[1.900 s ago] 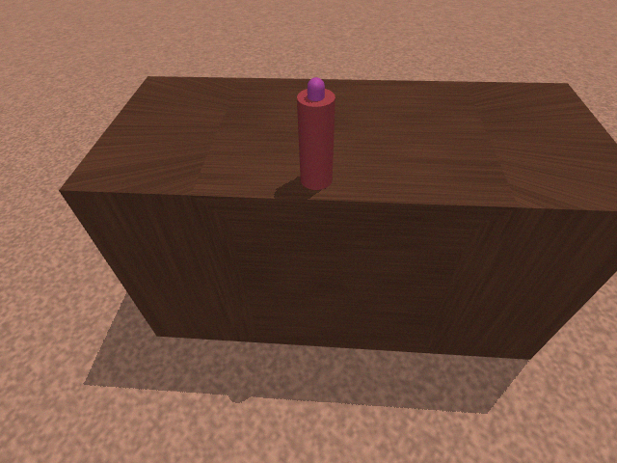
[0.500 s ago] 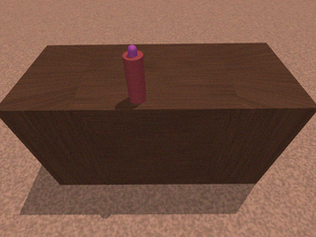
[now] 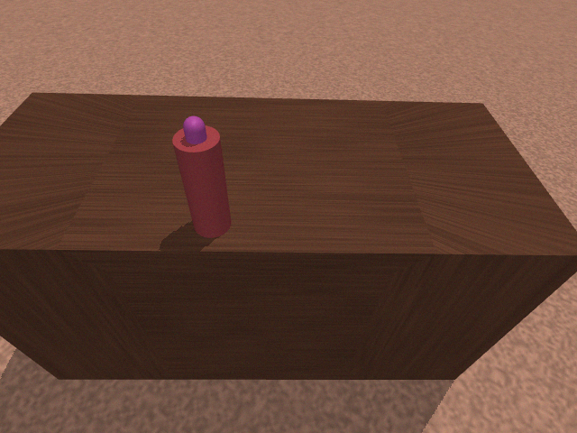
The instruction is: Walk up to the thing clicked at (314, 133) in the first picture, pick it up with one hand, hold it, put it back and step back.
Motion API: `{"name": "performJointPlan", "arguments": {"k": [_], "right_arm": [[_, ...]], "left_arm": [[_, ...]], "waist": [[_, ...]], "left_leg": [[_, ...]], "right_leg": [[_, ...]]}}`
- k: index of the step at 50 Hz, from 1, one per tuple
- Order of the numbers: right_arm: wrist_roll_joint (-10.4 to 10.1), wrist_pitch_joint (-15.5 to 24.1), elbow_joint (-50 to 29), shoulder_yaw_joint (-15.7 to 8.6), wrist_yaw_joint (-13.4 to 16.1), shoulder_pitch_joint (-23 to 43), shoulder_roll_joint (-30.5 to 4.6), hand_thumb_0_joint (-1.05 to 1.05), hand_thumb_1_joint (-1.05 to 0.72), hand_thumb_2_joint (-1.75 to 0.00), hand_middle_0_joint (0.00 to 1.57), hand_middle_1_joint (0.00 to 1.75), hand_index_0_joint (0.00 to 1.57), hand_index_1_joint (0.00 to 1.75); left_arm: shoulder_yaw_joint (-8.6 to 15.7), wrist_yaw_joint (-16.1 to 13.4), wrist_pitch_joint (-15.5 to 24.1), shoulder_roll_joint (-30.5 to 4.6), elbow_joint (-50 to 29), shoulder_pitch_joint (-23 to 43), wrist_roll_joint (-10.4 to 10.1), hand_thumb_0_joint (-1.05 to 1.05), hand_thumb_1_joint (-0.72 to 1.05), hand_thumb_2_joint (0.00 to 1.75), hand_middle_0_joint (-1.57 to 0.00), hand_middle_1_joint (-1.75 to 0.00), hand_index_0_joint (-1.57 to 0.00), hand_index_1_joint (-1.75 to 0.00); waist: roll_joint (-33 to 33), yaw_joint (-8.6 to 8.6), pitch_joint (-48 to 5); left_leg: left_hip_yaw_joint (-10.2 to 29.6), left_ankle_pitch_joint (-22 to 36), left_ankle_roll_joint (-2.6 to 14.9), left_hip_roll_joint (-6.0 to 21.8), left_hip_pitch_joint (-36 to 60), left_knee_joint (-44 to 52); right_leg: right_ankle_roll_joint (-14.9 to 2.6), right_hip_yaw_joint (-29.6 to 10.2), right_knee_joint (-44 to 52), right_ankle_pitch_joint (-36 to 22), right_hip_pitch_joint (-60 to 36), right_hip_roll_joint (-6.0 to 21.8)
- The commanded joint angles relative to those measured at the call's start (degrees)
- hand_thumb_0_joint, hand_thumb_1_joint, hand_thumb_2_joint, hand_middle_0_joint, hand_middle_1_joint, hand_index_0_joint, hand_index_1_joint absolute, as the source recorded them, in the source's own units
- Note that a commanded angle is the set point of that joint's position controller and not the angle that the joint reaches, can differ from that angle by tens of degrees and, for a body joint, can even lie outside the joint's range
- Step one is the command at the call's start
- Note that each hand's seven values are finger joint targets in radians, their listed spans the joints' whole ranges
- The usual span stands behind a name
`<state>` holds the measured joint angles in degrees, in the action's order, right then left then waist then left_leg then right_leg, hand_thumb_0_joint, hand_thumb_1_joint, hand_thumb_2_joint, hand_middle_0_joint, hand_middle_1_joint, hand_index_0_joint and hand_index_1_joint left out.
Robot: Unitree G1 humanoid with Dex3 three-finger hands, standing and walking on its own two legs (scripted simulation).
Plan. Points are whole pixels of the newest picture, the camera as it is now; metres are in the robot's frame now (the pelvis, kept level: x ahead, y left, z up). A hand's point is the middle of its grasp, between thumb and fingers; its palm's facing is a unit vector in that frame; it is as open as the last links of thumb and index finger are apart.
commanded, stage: walk up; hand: left
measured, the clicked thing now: (204, 178) +0.52 +0.18 +0.06
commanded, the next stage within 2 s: none
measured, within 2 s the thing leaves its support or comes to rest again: neither
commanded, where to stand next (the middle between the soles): +0.15 -0.04 m, yaw +1 degrees
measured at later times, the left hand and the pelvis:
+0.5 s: hand (187, 403) +0.21 +0.18 -0.13, palm faces -0.04 -0.91 -0.40, open 7.4 cm; pelvis +0.09 -0.07 -0.01, yaw +1 degrees
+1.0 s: hand out of the picture +0.11 +0.25 -0.15, palm faces +0.02 -0.91 -0.41, open 7.4 cm; pelvis +0.08 -0.04 +0.00, yaw +2 degrees
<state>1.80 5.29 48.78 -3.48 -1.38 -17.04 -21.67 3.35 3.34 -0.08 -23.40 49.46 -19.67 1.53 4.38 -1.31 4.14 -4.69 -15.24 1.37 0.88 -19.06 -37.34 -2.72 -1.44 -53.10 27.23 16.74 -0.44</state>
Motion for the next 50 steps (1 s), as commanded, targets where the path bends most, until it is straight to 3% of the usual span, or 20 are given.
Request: {"name": "performJointPlan", "arguments": {"k": [1,4,9,13,14,15,16,17,20,29,33,34,35,36,37,40,45,47,48,50], "right_arm": [[-1.2,1.6,-4.5,-5.5,1.9,-5.0,-18.8,0.00,-0.90,-0.90,0.20,0.30,0.20,0.30],[-1.4,2.3,-4.4,-4.3,2.1,-6.5,-16.6,0.00,-0.90,-0.90,0.20,0.30,0.20,0.30],[-0.9,0.7,-6.3,-2.9,2.1,-1.5,-14.8,0.00,-0.90,-0.90,0.20,0.30,0.20,0.30],[-2.5,-2.1,-6.5,-1.6,2.0,1.1,-12.3,0.00,-0.90,-0.90,0.20,0.30,0.20,0.30],[-2.9,-2.6,-6.5,-0.4,2.0,-1.4,-9.4,0.00,-0.90,-0.90,0.20,0.30,0.20,0.30],[-3.2,-3.2,-6.4,0.6,2.1,-4.5,-6.8,0.00,-0.90,-0.90,0.20,0.30,0.20,0.30],[-3.0,-4.7,-4.4,0.2,2.6,-7.5,-8.6,0.00,-0.90,-0.90,0.20,0.30,0.20,0.30],[-2.8,-5.3,-3.4,-1.2,3.1,-6.0,-12.4,0.00,-0.90,-0.90,0.20,0.30,0.20,0.30],[-2.8,-5.7,-0.4,-1.7,3.0,-4.9,-13.8,0.00,-0.90,-0.90,0.20,0.30,0.20,0.30],[-0.1,-6.6,-0.1,-2.7,1.2,-1.2,-13.4,0.00,-0.90,-0.90,0.20,0.30,0.20,0.30],[0.4,-6.0,2.1,-3.6,0.2,-5.7,-13.0,0.00,-0.90,-0.90,0.20,0.30,0.20,0.30],[1.2,-5.9,2.1,-4.2,0.3,-5.7,-14.7,0.00,-0.90,-0.90,0.20,0.30,0.20,0.30],[1.6,-5.7,0.1,-4.9,0.4,-2.6,-19.1,0.00,-0.90,-0.90,0.20,0.30,0.20,0.30],[1.0,-5.5,-2.0,-5.3,0.5,2.8,-22.5,0.00,-0.90,-0.90,0.20,0.30,0.20,0.30],[1.0,-5.5,-2.7,-5.0,0.6,6.5,-21.4,0.00,-0.90,-0.90,0.20,0.30,0.20,0.30],[0.7,-4.4,-2.6,-2.9,1.7,8.3,-14.8,0.00,-0.90,-0.90,0.20,0.30,0.20,0.30],[0.6,-4.0,-1.5,-3.1,1.7,5.2,-16.4,0.00,-0.90,-0.90,0.20,0.30,0.20,0.30],[-0.1,-4.3,-1.1,-2.5,1.6,5.6,-15.7,0.00,-0.90,-0.90,0.20,0.30,0.20,0.30],[-0.9,-4.4,-0.9,-1.8,1.5,5.7,-14.1,0.00,-0.90,-0.90,0.20,0.30,0.20,0.30],[-1.9,-4.1,-2.3,-0.2,1.5,6.1,-9.8,0.00,-0.90,-0.90,0.20,0.30,0.20,0.30]], "left_arm": [[4.0,-1.1,2.1,-14.1,-5.8,1.3,0.0,0.00,0.90,0.90,-0.20,-0.30,-0.20,-0.30],[4.0,-0.4,2.1,-11.7,-5.0,0.2,-0.4,0.00,0.90,0.90,-0.20,-0.30,-0.20,-0.30],[2.7,-0.6,2.2,-7.6,-5.4,3.0,-1.6,0.00,0.90,0.90,-0.20,-0.30,-0.20,-0.30],[3.6,-2.4,3.1,-10.2,-0.8,-0.4,-1.4,0.00,0.90,0.90,-0.20,-0.30,-0.20,-0.30],[4.3,-2.8,3.5,-12.6,-0.6,-1.7,-1.2,0.00,0.90,0.90,-0.20,-0.30,-0.20,-0.30],[4.5,-3.4,3.9,-14.7,-1.4,-1.8,-1.0,0.00,0.90,0.90,-0.20,-0.30,-0.20,-0.30],[4.1,-3.6,3.9,-15.9,-3.2,1.7,-1.3,0.00,0.90,0.90,-0.20,-0.30,-0.20,-0.30],[4.2,-3.9,3.4,-17.6,-3.7,6.5,-1.4,0.00,0.90,0.90,-0.20,-0.30,-0.20,-0.30],[3.6,-4.5,2.7,-15.6,-3.5,11.0,-0.8,0.00,0.90,0.90,-0.20,-0.30,-0.20,-0.30],[4.9,-5.6,2.2,-16.6,-3.1,11.1,0.0,0.00,0.90,0.90,-0.20,-0.30,-0.20,-0.30],[3.5,-5.5,1.1,-14.4,-3.4,15.0,-0.5,0.00,0.90,0.90,-0.20,-0.30,-0.20,-0.30],[2.8,-5.5,0.6,-12.0,-3.1,14.1,-0.8,0.00,0.90,0.90,-0.20,-0.30,-0.20,-0.30],[1.8,-5.5,0.4,-9.0,-3.4,14.0,-1.3,0.00,0.90,0.90,-0.20,-0.30,-0.20,-0.30],[2.7,-6.1,0.4,-12.0,-2.4,14.5,-1.0,0.00,0.90,0.90,-0.20,-0.30,-0.20,-0.30],[3.2,-6.1,0.7,-14.0,-1.3,14.9,-0.7,0.00,0.90,0.90,-0.20,-0.30,-0.20,-0.30],[3.0,-4.9,1.0,-11.4,2.1,10.0,-1.9,0.00,0.90,0.90,-0.20,-0.30,-0.20,-0.30],[1.6,-4.3,2.5,-10.2,2.2,9.8,-1.3,0.00,0.90,0.90,-0.20,-0.30,-0.20,-0.30],[1.3,-4.5,3.2,-9.0,3.9,7.5,-1.0,0.00,0.90,0.90,-0.20,-0.30,-0.20,-0.30],[1.4,-4.9,3.9,-9.6,4.9,5.3,-0.7,0.00,0.90,0.90,-0.20,-0.30,-0.20,-0.30],[2.3,-5.4,5.0,-15.4,4.3,6.0,0.2,0.00,0.90,0.90,-0.20,-0.30,-0.20,-0.30]], "waist": [[-7.8,2.76,2.8],[-10.2,2.07,1.4],[-16.5,1.21,-0.1],[-8.0,-1.56,-5.7],[0.1,-2.61,-8.3],[7.7,-1.97,-11.3],[3.6,-0.12,-11.5],[5.3,0.18,-10.3],[5.3,1.45,-6.4],[6.0,-0.12,-7.5],[1.2,3.45,-8.6],[-5.5,3.64,-7.8],[-19.3,3.46,-3.8],[-18.8,4.08,-1.0],[-15.5,3.12,2.2],[-10.0,0.40,0.9],[-14.8,2.53,-5.2],[-12.9,0.74,-5.9],[-11.6,-0.47,-7.1],[0.5,0.49,-8.4]], "left_leg": [[33.8,-12.8,14.40,22.8,12.8,23.5],[17.1,15.5,10.99,16.7,11.3,17.7],[3.6,36.9,8.91,11.3,4.0,10.8],[0.8,15.2,4.37,5.7,-4.0,-5.1],[-0.4,3.5,2.64,3.5,-7.2,-13.0],[2.0,-16.5,1.10,-0.3,-10.9,-20.2],[9.4,-18.9,0.24,0.4,-5.6,-24.0],[8.4,-21.1,0.41,2.0,-4.7,-25.9],[9.9,-17.8,-0.06,2.4,-6.8,-24.0],[5.6,-14.6,-0.40,1.8,-6.5,-15.7],[2.9,-5.1,1.19,-0.7,7.3,-0.2],[10.5,-11.4,2.84,3.0,8.8,6.6],[30.7,-24.8,7.09,13.8,4.6,18.4],[38.5,-30.6,13.09,20.1,-4.5,23.2],[38.0,-28.0,14.65,20.9,-11.7,22.9],[19.8,-5.1,9.27,10.7,-4.7,14.6],[18.4,2.4,10.85,12.8,8.8,9.0],[14.2,11.0,9.05,11.4,6.2,3.9],[12.6,17.4,7.04,10.7,4.9,-0.6],[7.3,5.4,0.85,2.7,-7.0,-8.1]], "right_leg": [[0.17,-7.5,-12.3,-1.0,23.6,4.1],[1.23,-4.6,-6.7,-5.5,18.2,4.9],[1.66,3.2,10.2,-14.1,5.2,3.4],[1.07,6.2,21.9,-28.3,-11.9,-0.7],[-0.20,0.8,22.8,-35.2,-16.1,4.1],[-3.95,-16.0,26.7,-39.9,-17.3,16.2],[-8.55,-25.1,30.5,-31.3,-9.6,22.6],[-11.87,-26.8,30.5,-22.9,-5.4,22.8],[-8.54,-17.2,29.6,-12.9,-0.8,17.2],[-11.56,-15.2,27.5,-13.7,1.0,20.3],[-5.33,-7.6,20.1,-3.9,11.8,15.4],[-2.77,-4.5,13.1,2.6,17.2,11.8],[0.38,2.0,1.9,8.9,24.3,3.7],[1.01,0.3,-6.6,8.0,20.6,0.9],[0.72,-2.2,-9.6,7.3,15.8,2.0],[0.70,-3.2,-8.7,-1.3,14.5,0.3],[2.18,1.3,10.0,2.5,9.5,1.5],[1.52,3.4,23.9,-4.7,-0.1,-0.5],[0.47,0.9,30.0,-11.7,-6.1,0.8],[-5.17,-20.7,28.8,-30.6,-14.6,13.7]]}}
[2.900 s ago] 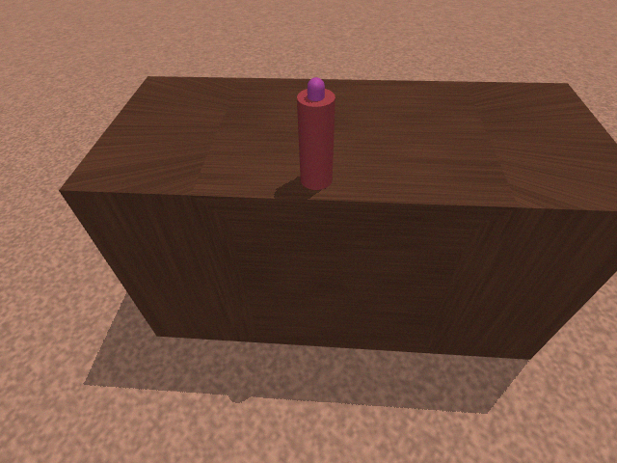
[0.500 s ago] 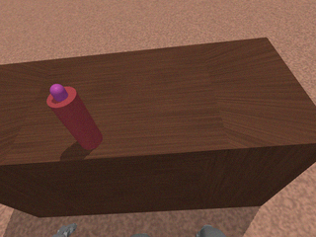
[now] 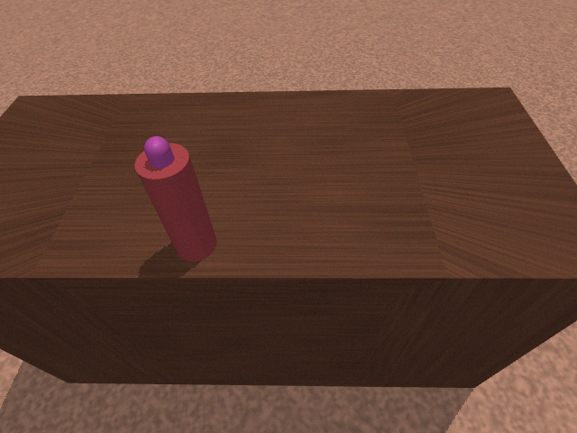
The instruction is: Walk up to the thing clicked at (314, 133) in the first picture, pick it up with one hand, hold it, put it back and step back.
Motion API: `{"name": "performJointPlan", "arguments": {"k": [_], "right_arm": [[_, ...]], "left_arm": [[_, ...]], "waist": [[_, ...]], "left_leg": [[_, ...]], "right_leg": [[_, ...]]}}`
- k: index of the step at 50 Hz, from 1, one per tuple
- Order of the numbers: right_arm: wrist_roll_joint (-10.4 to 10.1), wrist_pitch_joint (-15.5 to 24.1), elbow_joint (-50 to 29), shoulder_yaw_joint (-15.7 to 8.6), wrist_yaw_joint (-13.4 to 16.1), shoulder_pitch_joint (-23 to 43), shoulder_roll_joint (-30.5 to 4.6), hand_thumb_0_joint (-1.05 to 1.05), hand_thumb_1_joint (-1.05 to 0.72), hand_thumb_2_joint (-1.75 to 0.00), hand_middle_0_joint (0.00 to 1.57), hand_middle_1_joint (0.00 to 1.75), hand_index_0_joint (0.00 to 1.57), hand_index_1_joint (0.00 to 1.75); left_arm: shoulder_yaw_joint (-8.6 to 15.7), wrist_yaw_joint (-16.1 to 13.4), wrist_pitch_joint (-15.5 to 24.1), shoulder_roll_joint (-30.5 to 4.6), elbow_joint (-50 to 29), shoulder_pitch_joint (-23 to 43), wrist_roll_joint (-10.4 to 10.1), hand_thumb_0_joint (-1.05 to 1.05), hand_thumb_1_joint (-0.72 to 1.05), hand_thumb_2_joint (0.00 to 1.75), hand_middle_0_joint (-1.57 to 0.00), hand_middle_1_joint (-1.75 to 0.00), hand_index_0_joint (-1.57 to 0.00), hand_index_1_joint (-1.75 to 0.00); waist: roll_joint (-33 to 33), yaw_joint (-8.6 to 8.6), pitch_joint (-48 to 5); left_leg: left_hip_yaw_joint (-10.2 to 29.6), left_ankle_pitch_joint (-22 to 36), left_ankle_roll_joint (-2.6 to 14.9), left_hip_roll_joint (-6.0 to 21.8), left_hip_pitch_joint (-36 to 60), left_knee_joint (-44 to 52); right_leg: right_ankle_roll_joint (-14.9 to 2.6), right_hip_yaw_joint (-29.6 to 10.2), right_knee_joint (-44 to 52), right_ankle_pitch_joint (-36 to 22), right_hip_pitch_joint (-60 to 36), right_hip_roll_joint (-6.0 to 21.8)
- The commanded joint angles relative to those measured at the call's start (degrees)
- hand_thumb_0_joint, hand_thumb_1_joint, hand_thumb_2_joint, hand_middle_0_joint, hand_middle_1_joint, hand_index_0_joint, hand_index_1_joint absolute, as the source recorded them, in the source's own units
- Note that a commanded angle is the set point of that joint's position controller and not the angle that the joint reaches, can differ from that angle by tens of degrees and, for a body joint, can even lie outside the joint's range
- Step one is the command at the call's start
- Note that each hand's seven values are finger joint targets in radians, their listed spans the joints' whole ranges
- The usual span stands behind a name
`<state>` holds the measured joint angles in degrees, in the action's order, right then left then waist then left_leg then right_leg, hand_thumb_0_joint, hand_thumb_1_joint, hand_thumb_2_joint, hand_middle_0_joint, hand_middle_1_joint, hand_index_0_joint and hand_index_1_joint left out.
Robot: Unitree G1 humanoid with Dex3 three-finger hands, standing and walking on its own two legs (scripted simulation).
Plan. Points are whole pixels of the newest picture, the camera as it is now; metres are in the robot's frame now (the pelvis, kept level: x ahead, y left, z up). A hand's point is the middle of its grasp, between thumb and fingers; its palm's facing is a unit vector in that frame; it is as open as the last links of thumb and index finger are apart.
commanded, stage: walk up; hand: left
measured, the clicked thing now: (178, 200) +0.45 +0.20 +0.07
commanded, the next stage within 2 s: stand in 1.14 s
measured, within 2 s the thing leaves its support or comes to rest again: neither
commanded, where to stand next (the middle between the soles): +0.07 +0.00 m, yaw -1 degrees
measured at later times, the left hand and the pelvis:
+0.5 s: hand out of the picture +0.12 +0.27 -0.13, palm faces -0.07 -0.93 -0.37, open 7.4 cm; pelvis +0.01 +0.01 +0.02, yaw -2 degrees
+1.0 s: hand out of the picture +0.12 +0.26 -0.13, palm faces -0.10 -0.93 -0.36, open 7.4 cm; pelvis +0.02 +0.01 +0.03, yaw -4 degrees
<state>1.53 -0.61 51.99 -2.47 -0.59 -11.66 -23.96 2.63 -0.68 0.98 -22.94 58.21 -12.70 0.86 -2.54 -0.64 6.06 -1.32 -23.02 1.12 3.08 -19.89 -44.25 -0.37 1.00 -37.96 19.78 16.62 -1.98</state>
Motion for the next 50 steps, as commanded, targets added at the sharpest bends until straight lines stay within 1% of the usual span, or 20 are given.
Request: {"name": "performJointPlan", "arguments": {"k": [1,2,4,5,6,7,9,11,12,13,16,20,22,24,28,31,38,43,46,50], "right_arm": [[-1.4,1.7,-4.5,-1.7,1.3,1.7,-9.0,0.00,-0.90,-0.90,0.20,0.30,0.20,0.30],[-1.2,2.1,-2.8,-2.2,1.5,-0.2,-9.5,0.00,-0.90,-0.90,0.20,0.30,0.20,0.30],[-1.4,3.1,-1.3,-2.8,1.0,0.2,-10.9,0.00,-0.90,-0.90,0.20,0.30,0.20,0.30],[-1.3,3.1,-1.1,-2.9,0.7,1.3,-11.1,0.00,-0.90,-0.90,0.20,0.30,0.20,0.30],[-1.0,3.2,-1.4,-3.1,0.6,1.7,-11.8,0.00,-0.90,-0.90,0.20,0.30,0.20,0.30],[-1.2,3.1,-1.4,-2.8,0.5,3.2,-12.1,0.00,-0.90,-0.90,0.20,0.30,0.20,0.30],[-1.5,2.7,-0.8,-2.4,0.2,4.6,-11.0,0.00,-0.90,-0.90,0.20,0.30,0.20,0.30],[-1.2,2.5,-0.1,-1.9,0.1,5.1,-10.0,0.00,-0.90,-0.90,0.20,0.30,0.20,0.30],[-1.1,2.6,0.5,-1.9,0.2,5.0,-10.1,0.00,-0.90,-0.90,0.20,0.30,0.20,0.30],[-1.1,2.7,1.2,-1.9,0.2,5.3,-10.2,0.00,-0.90,-0.90,0.20,0.30,0.20,0.30],[-1.0,2.9,1.5,-1.5,0.0,8.0,-10.2,0.00,-0.90,-0.90,0.20,0.30,0.20,0.30],[-1.0,2.9,2.9,-1.3,0.1,8.8,-9.9,0.00,-0.90,-0.90,0.20,0.30,0.20,0.30],[-0.9,3.0,3.4,-1.3,0.1,9.3,-10.2,0.00,-0.90,-0.90,0.20,0.30,0.20,0.30],[-1.0,3.0,3.7,-1.4,0.1,9.4,-10.0,0.00,-0.90,-0.90,0.20,0.30,0.20,0.30],[-1.2,2.6,4.6,-1.5,0.2,9.1,-9.7,0.00,-0.90,-0.90,0.20,0.30,0.20,0.30],[-1.2,2.3,5.2,-1.6,0.1,9.0,-9.7,0.00,-0.90,-0.90,0.20,0.30,0.20,0.30],[-1.0,2.1,6.5,-1.6,0.0,9.1,-9.5,0.00,-0.90,-0.90,0.20,0.30,0.20,0.30],[-1.0,2.3,7.4,-1.7,0.2,9.2,-9.6,0.00,-0.90,-0.90,0.20,0.30,0.20,0.30],[-1.0,2.2,7.6,-1.7,0.3,9.2,-9.7,0.00,-0.90,-0.90,0.20,0.30,0.20,0.30],[-1.1,2.1,7.6,-1.8,0.4,9.3,-9.4,0.00,-0.90,-0.90,0.20,0.30,0.20,0.30]], "left_arm": [[3.1,-1.1,3.6,-18.4,-4.8,1.2,0.2,0.00,0.90,0.90,-0.20,-0.30,-0.20,-0.30],[2.6,-0.8,3.4,-17.2,-5.3,3.3,-0.2,0.00,0.90,0.90,-0.20,-0.30,-0.20,-0.30],[1.4,-0.4,3.2,-13.4,-6.0,5.5,-0.7,0.00,0.90,0.90,-0.20,-0.30,-0.20,-0.30],[1.0,-0.5,3.3,-12.4,-5.8,5.0,-0.9,0.00,0.90,0.90,-0.20,-0.30,-0.20,-0.30],[0.7,-0.4,3.4,-11.7,-5.8,3.6,-0.8,0.00,0.90,0.90,-0.20,-0.30,-0.20,-0.30],[0.7,-0.3,3.3,-11.6,-4.8,2.8,-0.8,0.00,0.90,0.90,-0.20,-0.30,-0.20,-0.30],[0.8,-0.3,3.4,-12.2,-3.6,2.7,-0.2,0.00,0.90,0.90,-0.20,-0.30,-0.20,-0.30],[0.7,-0.2,3.4,-12.7,-4.0,4.8,-0.3,0.00,0.90,0.90,-0.20,-0.30,-0.20,-0.30],[0.5,-0.2,3.3,-12.4,-4.1,5.0,-0.5,0.00,0.90,0.90,-0.20,-0.30,-0.20,-0.30],[0.3,-0.2,3.2,-11.8,-3.8,5.3,-0.7,0.00,0.90,0.90,-0.20,-0.30,-0.20,-0.30],[-0.2,-0.2,3.0,-10.9,-2.8,5.4,-0.6,0.00,0.90,0.90,-0.20,-0.30,-0.20,-0.30],[-0.4,-0.1,2.8,-10.9,-1.9,7.3,-0.7,0.00,0.90,0.90,-0.20,-0.30,-0.20,-0.30],[-0.6,-0.1,2.6,-10.7,-1.4,7.1,-0.7,0.00,0.90,0.90,-0.20,-0.30,-0.20,-0.30],[-0.6,-0.1,2.6,-10.9,-0.8,7.5,-0.6,0.00,0.90,0.90,-0.20,-0.30,-0.20,-0.30],[-0.6,-0.3,2.6,-11.5,0.0,8.5,-0.5,0.00,0.90,0.90,-0.20,-0.30,-0.20,-0.30],[-0.6,-0.3,2.4,-11.5,0.2,9.6,-0.4,0.00,0.90,0.90,-0.20,-0.30,-0.20,-0.30],[-0.6,-0.3,2.2,-11.2,1.1,10.4,-0.4,0.00,0.90,0.90,-0.20,-0.30,-0.20,-0.30],[-0.8,-0.4,1.9,-10.4,1.7,9.9,-0.5,0.00,0.90,0.90,-0.20,-0.30,-0.20,-0.30],[-0.7,-0.4,1.8,-10.4,1.8,10.4,-0.5,0.00,0.90,0.90,-0.20,-0.30,-0.20,-0.30],[-0.6,-0.5,1.7,-10.1,2.2,9.8,-0.4,0.00,0.90,0.90,-0.20,-0.30,-0.20,-0.30]], "waist": [[9.2,0.21,-9.4],[9.5,1.82,-7.9],[5.6,2.91,-8.6],[5.4,2.16,-9.1],[4.6,1.58,-10.3],[3.7,0.63,-9.2],[5.0,0.32,-7.5],[4.8,1.05,-6.2],[3.3,1.15,-6.3],[1.9,0.96,-5.8],[0.7,-0.05,-6.1],[-0.2,0.08,-5.3],[-1.2,-0.24,-6.3],[-0.1,-0.02,-7.8],[1.9,0.59,-8.5],[2.8,0.98,-7.6],[3.5,1.08,-6.6],[2.1,0.77,-8.1],[2.0,0.95,-7.6],[2.1,0.80,-8.6]], "left_leg": [[2.6,-2.3,0.92,-0.4,-3.3,1.6],[3.4,-1.0,1.09,0.3,2.4,5.0],[4.5,15.0,2.14,1.6,9.0,11.7],[6.4,21.6,3.40,2.7,10.9,12.4],[8.8,22.6,5.06,5.0,12.7,13.9],[9.8,19.0,6.20,6.0,10.9,14.0],[9.1,13.3,5.67,5.4,6.9,14.4],[6.0,9.9,3.51,2.4,5.9,15.6],[6.2,8.8,3.21,2.5,7.3,17.1],[7.3,8.4,3.27,3.1,7.0,18.8],[8.9,10.0,4.21,5.1,7.4,21.0],[8.0,9.9,3.12,4.9,6.6,23.9],[7.9,12.3,3.13,5.5,8.6,24.9],[6.7,15.8,3.08,5.4,10.9,24.0],[3.9,17.4,2.18,3.7,12.4,22.2],[3.4,13.9,2.03,3.1,12.4,22.7],[3.2,13.9,1.74,3.0,14.3,23.7],[3.7,17.3,2.30,4.4,16.3,25.1],[3.0,17.1,2.02,4.0,15.4,25.2],[2.4,21.1,1.96,4.1,16.9,24.4]], "right_leg": [[-13.32,-26.8,11.2,-24.6,-8.8,20.1],[-13.24,-24.2,9.3,-26.5,-4.2,19.7],[-6.54,-11.7,7.0,-25.6,-1.8,12.7],[-4.19,-8.9,6.3,-23.6,-0.5,9.8],[-2.90,-7.4,5.2,-19.9,0.6,7.6],[-2.41,-6.2,5.7,-13.2,0.5,5.8],[-3.11,-7.6,8.4,-8.2,-2.4,6.3],[-3.92,-10.3,10.1,-9.0,-1.9,8.6],[-4.06,-10.3,9.8,-9.7,-1.1,9.0],[-3.65,-9.1,9.2,-9.5,-1.3,7.9],[-2.39,-6.7,9.5,-10.0,-2.9,6.0],[-2.08,-6.7,10.9,-11.1,-5.6,5.8],[-1.59,-5.9,11.1,-12.8,-6.5,5.7],[-1.42,-5.8,11.9,-14.9,-7.3,6.0],[-1.77,-7.4,13.8,-19.6,-8.7,7.3],[-2.09,-8.6,14.8,-17.4,-7.6,8.0],[-1.94,-9.1,16.5,-16.6,-5.9,8.1],[-1.37,-7.4,15.6,-18.1,-7.2,7.0],[-1.35,-7.4,15.8,-18.7,-7.8,7.0],[-1.25,-7.2,15.8,-21.7,-8.7,7.2]]}}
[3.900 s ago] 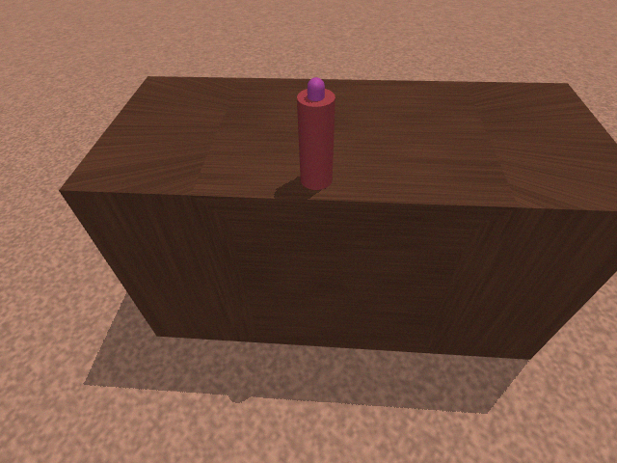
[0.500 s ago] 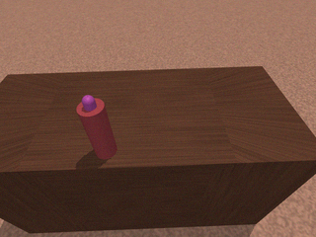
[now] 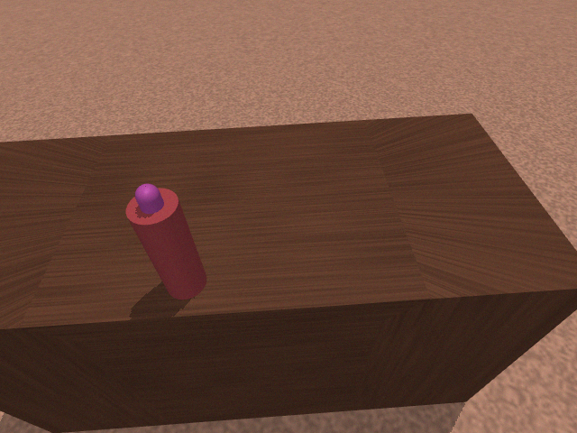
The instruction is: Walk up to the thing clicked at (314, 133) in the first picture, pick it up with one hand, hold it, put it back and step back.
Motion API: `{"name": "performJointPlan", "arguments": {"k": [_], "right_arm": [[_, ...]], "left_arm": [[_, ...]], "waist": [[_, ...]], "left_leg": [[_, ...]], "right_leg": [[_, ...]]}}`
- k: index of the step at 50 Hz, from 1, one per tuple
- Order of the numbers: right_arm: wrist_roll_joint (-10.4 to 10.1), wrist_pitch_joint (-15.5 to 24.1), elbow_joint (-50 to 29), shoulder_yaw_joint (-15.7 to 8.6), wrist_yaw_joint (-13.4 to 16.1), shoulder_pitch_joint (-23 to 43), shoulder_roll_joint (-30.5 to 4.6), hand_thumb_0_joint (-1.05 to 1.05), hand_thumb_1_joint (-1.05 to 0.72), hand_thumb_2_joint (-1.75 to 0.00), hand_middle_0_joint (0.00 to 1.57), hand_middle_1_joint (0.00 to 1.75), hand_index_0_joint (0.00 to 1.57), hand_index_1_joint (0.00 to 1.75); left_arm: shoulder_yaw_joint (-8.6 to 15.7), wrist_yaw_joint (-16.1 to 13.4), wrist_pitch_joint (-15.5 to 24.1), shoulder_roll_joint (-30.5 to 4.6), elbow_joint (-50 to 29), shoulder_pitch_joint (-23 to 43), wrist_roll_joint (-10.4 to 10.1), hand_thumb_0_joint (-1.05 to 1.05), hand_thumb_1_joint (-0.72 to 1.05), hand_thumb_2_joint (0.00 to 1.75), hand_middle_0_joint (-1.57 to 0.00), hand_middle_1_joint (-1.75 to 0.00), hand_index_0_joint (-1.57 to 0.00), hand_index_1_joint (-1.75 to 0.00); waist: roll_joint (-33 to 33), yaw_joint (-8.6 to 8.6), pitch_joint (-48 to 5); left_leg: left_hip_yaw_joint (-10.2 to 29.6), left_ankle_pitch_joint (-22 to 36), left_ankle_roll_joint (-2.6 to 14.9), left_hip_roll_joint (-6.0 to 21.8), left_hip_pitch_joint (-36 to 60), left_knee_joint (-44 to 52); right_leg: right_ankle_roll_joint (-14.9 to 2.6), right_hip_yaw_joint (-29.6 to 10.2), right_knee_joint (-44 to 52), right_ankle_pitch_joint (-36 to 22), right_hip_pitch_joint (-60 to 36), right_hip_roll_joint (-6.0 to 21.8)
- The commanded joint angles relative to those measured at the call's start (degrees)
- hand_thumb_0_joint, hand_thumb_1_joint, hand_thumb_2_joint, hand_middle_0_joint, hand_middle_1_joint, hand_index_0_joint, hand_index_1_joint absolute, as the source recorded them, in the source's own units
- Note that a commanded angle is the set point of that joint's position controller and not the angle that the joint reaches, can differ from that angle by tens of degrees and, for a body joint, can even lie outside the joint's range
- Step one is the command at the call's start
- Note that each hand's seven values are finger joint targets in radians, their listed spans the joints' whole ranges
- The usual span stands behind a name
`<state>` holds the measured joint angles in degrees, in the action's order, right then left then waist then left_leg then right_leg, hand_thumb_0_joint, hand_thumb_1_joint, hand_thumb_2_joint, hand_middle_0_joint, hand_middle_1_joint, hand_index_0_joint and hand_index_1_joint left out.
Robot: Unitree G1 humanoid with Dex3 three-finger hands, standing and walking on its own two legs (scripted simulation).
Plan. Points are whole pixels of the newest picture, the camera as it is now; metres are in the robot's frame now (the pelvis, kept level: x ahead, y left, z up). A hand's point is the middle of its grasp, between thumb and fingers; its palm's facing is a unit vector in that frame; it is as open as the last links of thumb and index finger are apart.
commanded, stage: walk up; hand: left
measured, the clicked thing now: (168, 241) +0.41 +0.21 +0.04
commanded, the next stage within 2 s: stand in 0.14 s
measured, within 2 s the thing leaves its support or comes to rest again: neither
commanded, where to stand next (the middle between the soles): +0.05 -0.01 m, yaw +2 degrees
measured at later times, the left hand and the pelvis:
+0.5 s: hand out of the picture +0.08 +0.24 -0.15, palm faces -0.02 -0.94 -0.34, open 7.4 cm; pelvis -0.01 -0.01 +0.01, yaw +1 degrees
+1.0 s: hand out of the picture +0.03 +0.25 -0.15, palm faces +0.00 -0.94 -0.33, open 7.4 cm; pelvis -0.02 +0.00 +0.01, yaw +2 degrees
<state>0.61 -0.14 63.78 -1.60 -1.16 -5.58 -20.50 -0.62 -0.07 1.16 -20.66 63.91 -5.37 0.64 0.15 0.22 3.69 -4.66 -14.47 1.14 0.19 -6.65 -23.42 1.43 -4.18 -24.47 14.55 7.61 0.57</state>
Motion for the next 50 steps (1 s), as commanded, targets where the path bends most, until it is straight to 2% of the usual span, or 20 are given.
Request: {"name": "performJointPlan", "arguments": {"k": [1,4,6,7,8,12,18,20,27,35,41,46,50], "right_arm": [[-0.3,1.5,-4.1,-2.7,0.9,3.5,-12.6,0.00,-0.90,-0.90,0.20,0.30,0.20,0.30],[-0.1,1.4,-4.1,-2.8,1.0,3.0,-12.6,0.00,-0.90,-0.90,0.20,0.30,0.20,0.30],[-0.2,1.5,-3.9,-2.8,1.0,2.7,-12.3,0.00,-0.90,-0.90,0.20,0.30,0.20,0.30],[-0.4,1.7,-4.0,-1.9,1.3,4.5,-11.3,0.00,-0.90,-0.90,0.20,0.30,0.20,0.30],[-0.5,1.8,-3.8,-2.1,1.4,3.8,-11.9,0.00,-0.90,-0.90,0.20,0.30,0.20,0.30],[-0.5,1.8,-3.1,-2.0,1.9,3.2,-12.3,0.00,-0.90,-0.90,0.20,0.30,0.20,0.30],[-0.4,1.8,-2.9,-1.5,1.7,4.8,-11.5,0.00,-0.90,-0.90,0.20,0.30,0.20,0.30],[-0.3,1.8,-2.8,-1.5,1.6,5.2,-11.5,0.00,-0.90,-0.90,0.20,0.30,0.20,0.30],[-0.1,1.8,-2.4,-1.5,1.4,5.2,-11.6,0.00,-0.90,-0.90,0.20,0.30,0.20,0.30],[0.0,2.1,-1.9,-1.5,1.2,4.1,-11.4,0.00,-0.90,-0.90,0.20,0.30,0.20,0.30],[0.0,2.1,-1.9,-1.5,1.2,4.0,-11.5,0.00,-0.90,-0.90,0.20,0.30,0.20,0.30],[0.0,1.9,-1.4,-1.5,1.2,2.8,-11.6,0.00,-0.90,-0.90,0.20,0.30,0.20,0.30],[0.0,2.0,-1.7,-1.5,1.2,3.1,-11.7,0.00,-0.90,-0.90,0.20,0.30,0.20,0.30]], "left_arm": [[2.6,-1.2,1.6,-12.5,-3.4,2.5,-0.2,0.00,0.90,0.90,-0.20,-0.30,-0.20,-0.30],[2.6,-1.2,1.5,-12.5,-3.8,3.0,-0.2,0.00,0.90,0.90,-0.20,-0.30,-0.20,-0.30],[2.6,-1.3,1.5,-12.2,-3.9,3.4,-0.2,0.00,0.90,0.90,-0.20,-0.30,-0.20,-0.30],[2.4,-1.2,1.1,-11.3,-3.3,4.0,-0.5,0.00,0.90,0.90,-0.20,-0.30,-0.20,-0.30],[2.6,-1.2,0.9,-11.4,-3.3,3.4,-0.7,0.00,0.90,0.90,-0.20,-0.30,-0.20,-0.30],[2.7,-1.2,0.5,-11.1,-3.1,2.6,-0.5,0.00,0.90,0.90,-0.20,-0.30,-0.20,-0.30],[2.8,-1.0,0.5,-11.5,-2.9,3.5,-0.4,0.00,0.90,0.90,-0.20,-0.30,-0.20,-0.30],[2.8,-1.0,0.5,-11.5,-2.7,3.7,-0.3,0.00,0.90,0.90,-0.20,-0.30,-0.20,-0.30],[2.8,-0.6,0.4,-11.1,-2.2,3.5,0.0,0.00,0.90,0.90,-0.20,-0.30,-0.20,-0.30],[2.9,-0.5,1.0,-11.4,-2.0,2.8,-0.1,0.00,0.90,0.90,-0.20,-0.30,-0.20,-0.30],[2.7,-0.4,0.8,-11.2,-1.8,1.6,0.0,0.00,0.90,0.90,-0.20,-0.30,-0.20,-0.30],[2.8,-0.3,0.5,-11.5,-1.7,1.2,-0.1,0.00,0.90,0.90,-0.20,-0.30,-0.20,-0.30],[2.7,-0.3,0.7,-11.4,-2.0,0.3,0.1,0.00,0.90,0.90,-0.20,-0.30,-0.20,-0.30]], "waist": [[-0.1,-0.04,-5.9],[-0.1,0.18,-5.5],[0.1,0.36,-6.2],[1.0,0.44,-4.8],[0.3,0.34,-6.4],[-0.5,0.49,-8.5],[-0.4,0.48,-7.4],[-0.5,0.42,-7.6],[-0.8,0.34,-3.8],[-0.3,0.36,-5.5],[-0.1,0.11,-5.1],[-0.3,0.27,-3.0],[-0.3,-0.19,-4.0]], "left_leg": [[5.6,12.2,1.79,6.7,3.5,3.2],[5.5,12.1,1.46,6.6,3.5,3.8],[5.7,14.2,1.41,6.8,4.0,4.0],[7.5,22.0,0.94,8.1,3.5,5.2],[7.3,25.0,0.59,8.3,5.3,4.9],[6.5,28.7,0.21,8.2,7.6,4.3],[6.8,18.5,0.00,7.7,5.9,6.5],[7.0,17.6,0.05,8.0,5.8,6.8],[7.9,5.3,-0.01,7.8,2.4,9.7],[8.3,8.9,0.19,7.8,3.7,8.7],[8.7,8.1,0.32,7.9,3.5,8.9],[9.1,3.0,0.10,7.6,1.2,10.0],[9.2,4.3,0.46,7.8,1.1,9.8]], "right_leg": [[-3.10,-2.3,2.7,-16.8,0.4,4.8],[-3.28,-2.8,2.7,-17.5,0.5,5.3],[-3.20,-2.6,2.4,-18.3,-0.2,5.2],[-2.55,-2.5,3.5,-22.7,0.2,5.6],[-2.52,-2.3,3.5,-23.9,-0.9,5.7],[-2.35,-1.5,4.0,-26.8,-2.9,5.9],[-2.00,-2.4,7.4,-20.0,-2.4,6.3],[-2.01,-2.2,7.8,-19.0,-2.5,6.4],[-2.03,-2.6,10.5,-9.4,0.0,6.1],[-2.12,-3.0,10.6,-11.5,-0.5,6.7],[-2.13,-2.5,10.4,-9.8,0.4,6.5],[-2.45,-2.7,10.7,-5.7,1.2,6.3],[-2.35,-2.6,10.5,-7.3,0.5,6.4]]}}
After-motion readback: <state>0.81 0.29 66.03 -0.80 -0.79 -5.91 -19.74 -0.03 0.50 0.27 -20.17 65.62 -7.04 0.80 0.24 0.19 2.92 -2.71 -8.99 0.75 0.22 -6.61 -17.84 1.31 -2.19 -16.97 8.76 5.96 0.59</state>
